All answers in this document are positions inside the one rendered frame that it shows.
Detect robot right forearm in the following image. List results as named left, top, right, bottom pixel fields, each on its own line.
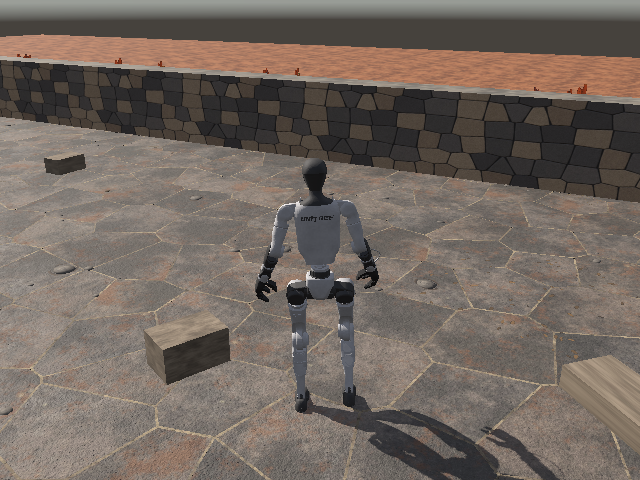
left=357, top=238, right=376, bottom=272

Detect right robot shin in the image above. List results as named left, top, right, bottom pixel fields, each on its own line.
left=340, top=323, right=355, bottom=393

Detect robot left hand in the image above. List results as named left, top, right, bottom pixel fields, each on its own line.
left=255, top=277, right=277, bottom=302

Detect robot left upper arm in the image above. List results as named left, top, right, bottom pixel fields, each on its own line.
left=268, top=203, right=296, bottom=258

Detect robot right hand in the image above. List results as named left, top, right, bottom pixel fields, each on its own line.
left=356, top=268, right=379, bottom=289

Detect robot left forearm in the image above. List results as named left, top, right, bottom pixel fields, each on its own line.
left=258, top=243, right=278, bottom=283

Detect left robot shin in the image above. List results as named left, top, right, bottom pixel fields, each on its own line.
left=292, top=332, right=307, bottom=399

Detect robot shin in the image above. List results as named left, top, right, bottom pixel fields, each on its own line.
left=292, top=332, right=307, bottom=399
left=340, top=323, right=355, bottom=393

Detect robot right upper arm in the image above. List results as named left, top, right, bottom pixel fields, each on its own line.
left=337, top=200, right=367, bottom=254

